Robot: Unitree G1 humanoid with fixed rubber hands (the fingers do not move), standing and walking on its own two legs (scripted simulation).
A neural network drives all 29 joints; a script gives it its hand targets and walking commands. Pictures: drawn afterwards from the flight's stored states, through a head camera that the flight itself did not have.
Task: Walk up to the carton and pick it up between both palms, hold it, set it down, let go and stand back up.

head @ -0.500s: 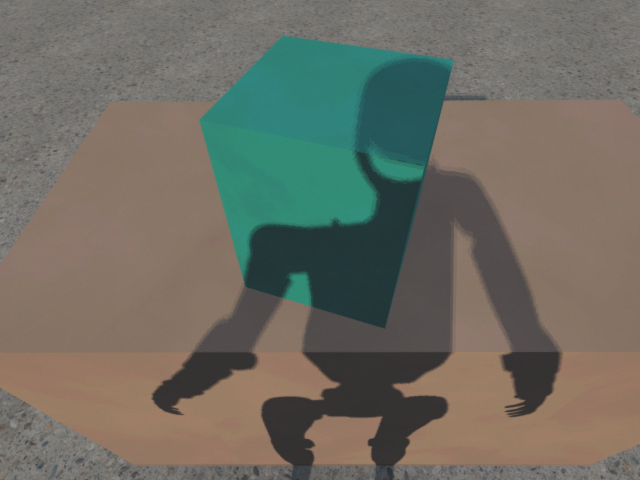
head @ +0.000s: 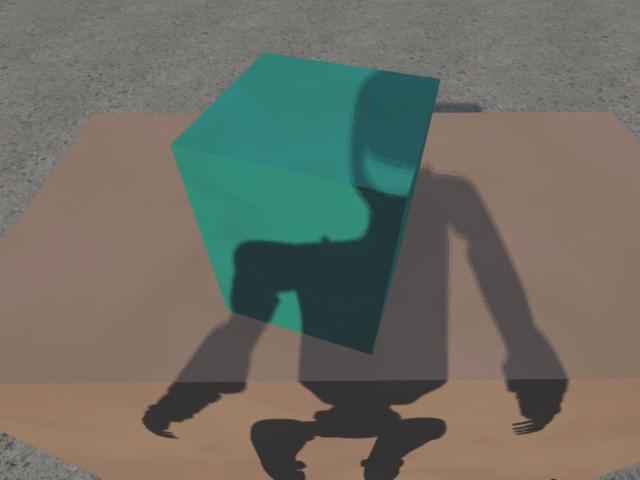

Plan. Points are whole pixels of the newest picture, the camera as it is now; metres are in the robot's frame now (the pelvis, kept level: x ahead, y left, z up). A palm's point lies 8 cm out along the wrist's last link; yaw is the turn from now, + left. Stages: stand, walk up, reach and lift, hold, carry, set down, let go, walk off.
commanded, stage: walk up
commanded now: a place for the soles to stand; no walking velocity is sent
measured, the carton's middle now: (320, 209) +0.44 +0.01 +0.11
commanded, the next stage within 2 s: reach and lift in 1.14 s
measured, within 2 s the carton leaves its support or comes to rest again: neither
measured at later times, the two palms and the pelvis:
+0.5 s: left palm out of the picture +0.09 +0.31 -0.10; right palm out of the picture +0.08 -0.32 -0.09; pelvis +0.00 +0.00 +0.00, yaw -1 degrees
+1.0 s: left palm out of the picture +0.11 +0.30 -0.10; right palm out of the picture +0.08 -0.33 -0.09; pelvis +0.01 -0.01 +0.00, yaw -1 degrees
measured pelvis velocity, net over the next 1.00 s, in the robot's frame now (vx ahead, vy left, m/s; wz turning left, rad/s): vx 0.01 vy -0.01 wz -0.02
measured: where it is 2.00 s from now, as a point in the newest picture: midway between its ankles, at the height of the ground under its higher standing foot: outside the picture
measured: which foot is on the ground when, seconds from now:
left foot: down 0.00-1.00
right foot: down 0.00-1.00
